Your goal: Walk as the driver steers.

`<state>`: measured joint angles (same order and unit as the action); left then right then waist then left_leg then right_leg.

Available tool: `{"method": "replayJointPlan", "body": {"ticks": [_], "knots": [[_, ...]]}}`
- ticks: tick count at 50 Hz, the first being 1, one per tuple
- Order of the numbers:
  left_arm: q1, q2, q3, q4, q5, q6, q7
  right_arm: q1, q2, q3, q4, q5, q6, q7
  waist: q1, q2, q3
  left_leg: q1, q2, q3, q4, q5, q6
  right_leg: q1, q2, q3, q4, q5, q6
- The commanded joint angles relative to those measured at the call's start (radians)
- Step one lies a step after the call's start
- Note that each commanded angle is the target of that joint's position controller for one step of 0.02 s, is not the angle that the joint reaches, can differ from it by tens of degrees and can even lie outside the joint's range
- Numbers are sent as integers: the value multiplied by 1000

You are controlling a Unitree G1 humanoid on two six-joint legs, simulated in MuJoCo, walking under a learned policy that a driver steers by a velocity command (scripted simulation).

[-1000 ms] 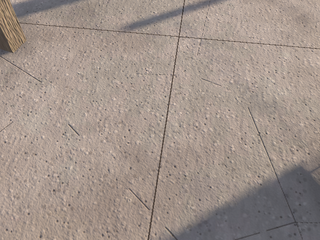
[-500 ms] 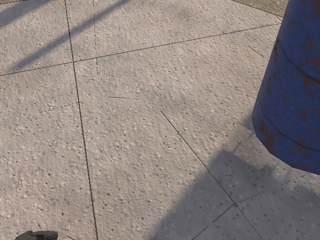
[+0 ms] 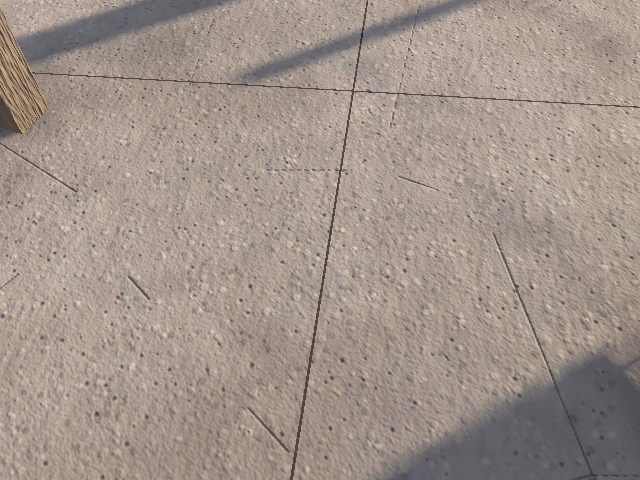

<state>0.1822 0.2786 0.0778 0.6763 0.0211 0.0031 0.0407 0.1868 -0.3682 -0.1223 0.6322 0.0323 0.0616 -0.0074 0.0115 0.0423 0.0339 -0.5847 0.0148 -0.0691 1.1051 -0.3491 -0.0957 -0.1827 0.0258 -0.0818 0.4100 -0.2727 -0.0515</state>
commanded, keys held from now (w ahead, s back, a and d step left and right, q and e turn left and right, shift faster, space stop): w+q+shift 0.32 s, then w+shift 0.06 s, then w+e+shift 0.62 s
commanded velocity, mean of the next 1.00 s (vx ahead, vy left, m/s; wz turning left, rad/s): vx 0.78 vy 0.00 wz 0.11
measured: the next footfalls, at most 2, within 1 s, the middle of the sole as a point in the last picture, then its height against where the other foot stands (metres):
left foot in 0.42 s outside the picture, level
right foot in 0.90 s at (209, 378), level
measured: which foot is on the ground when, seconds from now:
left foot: up 0.00-0.40, down 0.42-0.90, up 0.92-1.00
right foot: down 0.00-0.42, up 0.44-0.88, down 0.90-1.00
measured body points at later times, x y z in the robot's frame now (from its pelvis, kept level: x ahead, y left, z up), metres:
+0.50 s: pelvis +0.18 +0.17 -0.04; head +0.22 +0.20 +0.41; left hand +0.08 +0.45 -0.16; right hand +0.47 +0.01 -0.11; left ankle +0.20 +0.26 -0.74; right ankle +0.05 -0.07 -0.63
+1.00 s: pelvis +0.56 +0.33 -0.04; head +0.57 +0.34 +0.41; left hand +0.57 +0.61 -0.16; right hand +0.76 +0.10 -0.11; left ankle +0.40 +0.45 -0.58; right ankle +0.63 +0.31 -0.74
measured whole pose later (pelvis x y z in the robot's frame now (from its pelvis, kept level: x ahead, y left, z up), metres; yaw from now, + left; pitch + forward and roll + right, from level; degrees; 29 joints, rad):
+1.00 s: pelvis +0.56 +0.33 -0.04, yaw +3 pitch -2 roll +0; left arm 0.40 0.29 0.07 0.77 -0.01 -0.05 -0.05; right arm 0.18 -0.23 -0.02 0.66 0.02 -0.14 0.01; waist 0.06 -0.03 0.05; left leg -0.34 -0.06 -0.07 1.55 -0.41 0.04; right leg -0.41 0.18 -0.05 0.70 -0.26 -0.20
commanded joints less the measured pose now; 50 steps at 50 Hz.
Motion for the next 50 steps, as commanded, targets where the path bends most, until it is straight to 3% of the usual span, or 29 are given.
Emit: {"method": "replayJointPlan", "body": {"ticks": [1,3,5,12,16,18,19,20,21,22,23,24,25,26,27,29,31,34,38,40,42,43,44,45,46,47,48,49,50], "knots": [[69,163,39,-51,-4,-10,10,-112,-36,12,-121,9,-15,19,81,-144,-80,-206,78,39,-9,45,-20,247,-312,208,-175,128,-167],[91,197,47,-46,-16,-25,1,-142,-55,11,-147,10,-22,30,96,-156,-49,-273,100,35,-37,44,-5,289,-360,261,-250,-163,-158],[103,209,51,-38,-18,-42,-6,-158,-55,13,-158,9,-35,37,98,-141,-18,-318,112,33,-64,65,12,325,-380,242,-283,-226,-137],[157,211,58,23,-12,-71,-26,-220,18,49,-176,18,-66,62,105,-126,81,-314,144,79,-163,131,77,341,-378,12,-305,-108,-91],[165,229,63,55,-20,-65,-39,-251,24,66,-183,25,-68,82,84,-116,129,-258,142,132,-231,95,139,343,-372,-123,-292,12,-70],[151,261,66,62,-31,-65,-46,-202,6,63,-167,17,-70,83,26,-128,100,-40,67,199,-302,19,187,268,-350,-201,-217,380,-60],[157,291,71,70,-39,-65,-46,-112,-29,44,-141,15,-69,75,-36,-149,39,139,-9,247,-304,-23,208,228,-353,-225,-96,687,-62],[135,305,66,77,-52,-68,-47,66,-70,15,-91,14,-69,68,-160,-135,-56,440,-75,265,-378,30,253,117,-345,-257,121,925,-55],[133,265,43,71,-45,-83,-43,299,-157,-33,-10,18,-59,50,-278,-88,-151,826,-92,190,-405,93,288,-136,-305,-245,415,823,-23],[156,93,-6,20,-12,-95,-41,333,-284,-51,27,13,-64,29,-184,271,-162,996,152,-295,-575,-219,353,-517,-148,-193,870,-213,50],[138,134,-16,-9,-63,-132,-39,294,-238,-21,-33,1,-99,36,-167,199,-389,1024,314,-746,-793,-517,416,-584,-79,123,1063,-308,33],[10,206,5,-34,-118,-140,-35,261,-139,6,-19,-14,-125,54,-201,53,-246,934,340,-662,-873,-438,363,-687,-90,167,1083,-186,18],[13,176,-6,-35,-120,-145,-32,250,-123,11,8,-18,-139,57,-162,48,-127,792,342,-531,-870,-315,355,-698,-119,176,1043,-111,-1],[33,155,-9,-15,-91,-142,-29,187,-84,20,21,-23,-148,57,-107,22,-78,664,316,-434,-860,-245,328,-657,-163,196,989,-32,-9],[97,154,-4,17,-81,-123,-35,117,-23,38,14,-41,-157,56,-47,45,-41,556,271,-305,-856,-142,291,-587,-199,217,947,61,-11],[170,127,-3,66,-90,-78,-54,73,30,47,27,-48,-179,48,3,65,-10,456,223,-130,-892,81,228,-517,-217,230,910,153,2],[154,93,-6,82,-85,-49,-61,87,34,45,51,-48,-194,37,7,10,41,427,182,28,-930,246,171,-550,-199,234,876,226,15],[36,71,-16,42,-81,-57,-70,120,26,43,70,-57,-209,17,-17,19,119,401,106,206,-996,488,110,-558,-130,164,679,383,14],[-60,46,-25,4,-72,-83,-102,173,-10,44,94,-53,-201,-23,-30,-20,128,506,105,319,-1005,830,29,-498,-50,11,417,493,-22],[-73,63,-15,-18,-78,-89,-117,197,-64,37,101,-59,-180,-48,-10,18,80,594,124,333,-893,1216,5,-407,18,-92,338,453,-48],[21,108,7,-22,-88,-67,-120,174,-131,18,93,-53,-151,-79,72,100,-4,671,173,334,-696,1588,5,-269,63,-141,337,366,-68],[164,158,31,4,-89,-44,-113,116,-155,9,76,-47,-142,-85,161,124,-57,642,194,318,-528,1705,15,-121,74,-131,361,294,-93],[463,235,69,82,-81,-17,-96,-7,-166,4,37,-47,-144,-76,307,106,-143,497,196,276,-222,1685,35,172,36,-25,362,256,-154],[685,221,64,159,-72,-3,-73,-154,-86,24,13,-13,-162,-42,411,-115,-125,287,19,296,344,767,43,373,-57,93,166,437,-226],[596,154,27,187,-19,-21,-84,-137,157,91,-51,-33,-206,-2,230,-437,-19,-130,-157,130,730,-255,60,435,-4,249,258,402,-253],[400,120,3,95,-4,-56,-87,38,191,121,-105,-6,-237,18,51,-395,-154,-340,-137,-74,802,-297,100,461,-150,697,127,-13,-408],[350,76,3,38,-14,-64,-86,3,88,113,-128,1,-263,37,62,-167,-162,-337,-103,-114,664,-181,165,389,-217,877,-102,-327,-412],[263,87,4,8,-22,-78,-87,-23,49,99,-134,-4,-264,42,-16,60,-45,-285,-54,-101,484,-64,193,188,-226,889,-207,-448,-355],[165,115,9,-27,-22,-93,-83,9,48,99,-121,-20,-249,37,-84,110,12,-211,-17,-115,364,0,168,17,-207,884,-226,-436,-354]]}}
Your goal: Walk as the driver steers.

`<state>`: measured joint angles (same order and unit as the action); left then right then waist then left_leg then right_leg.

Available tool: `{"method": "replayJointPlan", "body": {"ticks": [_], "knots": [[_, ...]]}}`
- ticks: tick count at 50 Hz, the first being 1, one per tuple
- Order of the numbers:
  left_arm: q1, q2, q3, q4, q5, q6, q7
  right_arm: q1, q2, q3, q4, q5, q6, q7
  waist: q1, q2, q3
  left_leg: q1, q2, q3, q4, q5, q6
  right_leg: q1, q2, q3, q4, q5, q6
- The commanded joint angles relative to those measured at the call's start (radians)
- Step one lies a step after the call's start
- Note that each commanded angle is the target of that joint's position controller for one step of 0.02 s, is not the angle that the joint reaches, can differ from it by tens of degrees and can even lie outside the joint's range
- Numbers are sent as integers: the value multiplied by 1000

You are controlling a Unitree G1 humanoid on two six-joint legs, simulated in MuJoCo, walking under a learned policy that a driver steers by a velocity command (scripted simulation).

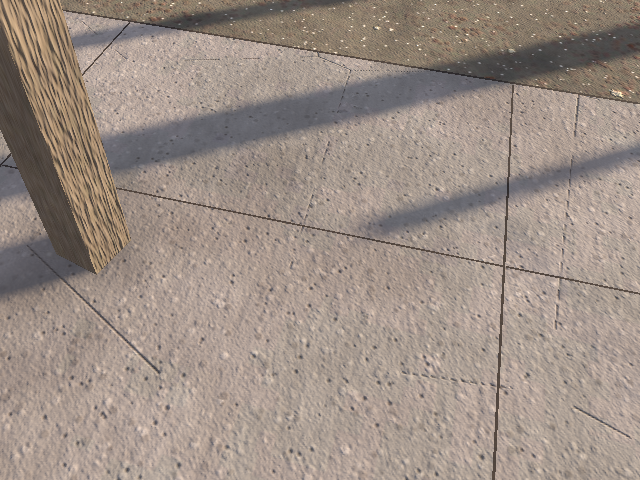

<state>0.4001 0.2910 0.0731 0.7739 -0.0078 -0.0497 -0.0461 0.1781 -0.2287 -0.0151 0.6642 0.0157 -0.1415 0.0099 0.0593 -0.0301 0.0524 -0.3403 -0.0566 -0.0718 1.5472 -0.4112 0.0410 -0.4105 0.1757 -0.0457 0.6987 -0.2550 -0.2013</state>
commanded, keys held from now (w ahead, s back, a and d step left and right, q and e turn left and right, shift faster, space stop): w+e+shift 0.86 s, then w+shift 0.08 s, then shift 0.06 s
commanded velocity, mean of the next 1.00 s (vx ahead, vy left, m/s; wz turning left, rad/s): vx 0.99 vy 0.00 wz -0.93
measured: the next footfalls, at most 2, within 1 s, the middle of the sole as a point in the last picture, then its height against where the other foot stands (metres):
left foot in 0.28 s outside the picture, level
right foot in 0.76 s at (442, 395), level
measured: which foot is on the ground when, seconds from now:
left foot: up 0.00-0.26, down 0.28-0.76, up 0.78-1.00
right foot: down 0.00-0.28, up 0.30-0.74, down 0.76-1.00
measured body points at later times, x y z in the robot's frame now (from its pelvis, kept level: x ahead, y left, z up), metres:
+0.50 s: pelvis +0.41 +0.07 +0.03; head +0.42 +0.05 +0.48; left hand +0.70 +0.21 -0.04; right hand +0.29 -0.21 -0.08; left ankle +0.43 +0.21 -0.71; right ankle +0.38 -0.04 -0.59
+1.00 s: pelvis +0.73 -0.20 +0.03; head +0.74 -0.22 +0.48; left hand +0.97 -0.07 -0.08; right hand +0.67 -0.52 -0.03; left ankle +1.00 -0.19 -0.62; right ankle +0.68 -0.19 -0.71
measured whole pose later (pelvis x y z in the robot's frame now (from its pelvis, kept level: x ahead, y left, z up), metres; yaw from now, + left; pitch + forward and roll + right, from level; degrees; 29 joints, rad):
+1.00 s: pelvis +0.73 -0.20 +0.03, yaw -57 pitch -1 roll +0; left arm 0.43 0.25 0.05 0.73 -0.01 -0.06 -0.01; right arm 0.08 -0.28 -0.01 0.59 -0.03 -0.14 0.00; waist 0.05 0.03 0.05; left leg -0.71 0.13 -0.13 0.97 -0.10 -0.05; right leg -0.13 0.17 0.09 0.43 -0.27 -0.15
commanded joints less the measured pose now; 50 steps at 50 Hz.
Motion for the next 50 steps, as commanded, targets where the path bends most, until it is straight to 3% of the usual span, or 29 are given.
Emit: {"method": "replayJointPlan", "body": {"ticks": [1,3,5,7,9,11,12,13,14,15,16,17,19,21,23,27,31,33,35,37,38,39,40,41,42,43,45,47,50], "knots": [[-111,121,18,-147,7,-46,13,25,-111,-12,-142,-18,-28,7,-150,177,29,-395,77,-116,-152,83,-6,123,-313,801,-522,-377,-201],[-135,101,13,-158,4,-51,33,7,-160,-26,-138,-25,-1,-22,-149,162,55,-292,118,-95,-346,121,-66,-35,-236,649,-524,-230,-172],[-102,95,15,-140,-19,-48,58,-131,-120,-10,-186,-48,5,-36,-81,99,70,-176,111,-38,-611,267,-109,-143,-163,493,-506,-71,-142],[-74,113,24,-117,-36,-33,72,-233,-62,3,-223,-31,9,-32,-15,19,37,-18,56,15,-847,416,-137,-189,-104,415,-462,-65,-79],[-27,117,29,-95,-47,-21,74,-240,-85,-17,-228,8,11,-28,18,-30,-23,54,17,-9,-962,467,-164,-92,-117,465,-406,-136,-44],[-12,93,28,-85,-51,-10,77,-224,-128,-42,-219,35,5,-25,10,-76,-44,52,27,-51,-1045,421,-159,63,-141,509,-316,-141,-12],[-19,82,28,-87,-46,-5,75,-176,-152,-59,-205,42,0,-24,-23,-90,-69,92,31,-51,-1064,377,-140,118,-153,518,-245,-84,9],[-45,79,27,-99,-34,-4,68,-48,-185,-85,-178,44,-6,-24,-106,-100,-139,218,40,-37,-1053,317,-109,139,-142,496,-98,63,43],[-86,31,9,-131,-12,-7,56,180,-220,-104,-136,40,-9,-26,-222,-64,-285,511,142,-105,-974,223,-62,19,-118,426,200,91,88],[-39,-103,-29,-179,3,-13,51,346,-301,-113,-102,5,-1,-25,-207,257,-412,795,335,-495,-1084,-109,12,-232,-39,324,573,-361,112],[80,-56,-42,-219,-80,-26,51,278,-336,-117,-103,-26,-3,-2,-109,590,-422,820,515,-1033,-1290,-512,152,-501,-105,253,786,-294,124],[6,33,-26,-181,-83,-12,61,183,-213,-99,-136,-24,6,-4,-146,359,-249,699,463,-913,-1307,-593,143,-567,-179,219,861,-156,142],[-162,68,-13,-206,-20,-2,51,165,-170,-87,-97,-27,25,-12,-158,67,-95,472,366,-516,-1266,-142,91,-497,-238,167,798,-51,147],[-214,58,-6,-240,-27,7,33,140,-131,-73,-45,-33,22,-12,-118,97,-21,334,307,-301,-1282,73,72,-435,-295,173,704,-20,144],[-230,29,-15,-256,-43,26,23,148,-91,-62,3,-15,19,-6,-102,124,-5,315,293,-182,-1300,184,64,-457,-324,159,674,-25,140],[-287,32,-27,-286,-32,27,6,124,-152,-70,44,-25,19,-15,-76,87,57,266,296,6,-1371,352,70,-497,-330,134,545,132,164],[-450,33,-35,-318,-29,8,-23,195,-208,-73,91,-28,21,-26,-135,29,123,312,270,179,-1419,506,13,-429,-290,7,246,303,134],[-478,45,-30,-324,-34,-2,-38,208,-254,-76,105,-31,28,-32,-120,56,106,343,251,266,-1367,934,-30,-275,-210,-96,112,300,94],[-420,95,-4,-318,-38,1,-40,235,-320,-89,112,-28,46,-50,-50,162,20,414,277,288,-1193,1468,-42,-116,-118,-164,102,210,66],[-40,208,60,-224,-46,21,-28,142,-349,-100,69,-27,62,-55,162,212,-159,278,305,263,-758,1662,-19,331,-86,-117,86,136,-8],[180,250,87,-147,-48,32,-9,85,-304,-90,41,-14,49,-49,248,88,-199,18,195,262,-361,1054,-34,673,-146,22,-67,245,-63],[126,294,79,-146,-30,35,3,128,-113,-34,-11,-48,6,-33,89,-290,-198,-338,0,182,59,-123,-54,857,-262,346,-47,320,-139],[68,274,63,-205,3,8,6,193,-129,-15,-86,5,-42,-15,35,-266,-465,-557,-3,-84,168,-143,-33,1003,-452,882,-286,-234,-336],[87,207,60,-205,2,-8,10,32,-216,-28,-107,25,-63,-13,94,-56,-359,-584,48,-105,49,-19,0,881,-438,940,-442,-413,-255],[30,189,50,-194,4,-26,6,-9,-205,-29,-121,33,-64,-16,19,77,-164,-564,75,-90,-77,37,3,655,-421,872,-487,-354,-212],[-48,161,40,-198,4,-41,3,20,-189,-27,-92,10,-51,-23,-48,159,-98,-463,118,-102,-164,73,-12,471,-379,785,-478,-251,-183],[-153,110,20,-205,15,-43,17,110,-191,-36,-51,-9,-7,-16,-136,94,-14,-331,167,-91,-282,113,-56,217,-293,595,-494,-126,-161],[-145,72,5,-173,-2,-41,34,58,-165,-28,-65,-30,16,-17,-125,67,44,-273,192,-23,-427,179,-93,50,-237,427,-505,6,-135],[-114,89,8,-123,-4,-32,67,-130,-79,5,-125,-68,-1,-1,-46,43,83,-82,126,90,-790,563,-103,-131,-120,214,-436,344,-47]]}}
